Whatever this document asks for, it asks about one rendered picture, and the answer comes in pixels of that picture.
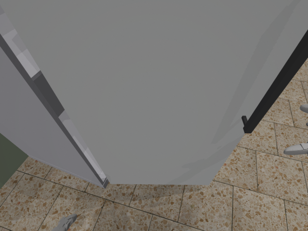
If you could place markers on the right robot hand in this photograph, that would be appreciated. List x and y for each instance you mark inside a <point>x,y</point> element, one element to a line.
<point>299,148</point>

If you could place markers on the fridge door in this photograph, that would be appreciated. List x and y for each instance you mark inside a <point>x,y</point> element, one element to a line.
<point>157,88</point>

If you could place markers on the handle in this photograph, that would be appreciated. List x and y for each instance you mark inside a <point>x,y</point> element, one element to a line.
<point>291,67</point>

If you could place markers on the left robot hand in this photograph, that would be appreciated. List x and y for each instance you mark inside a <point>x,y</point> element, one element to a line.
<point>65,223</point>

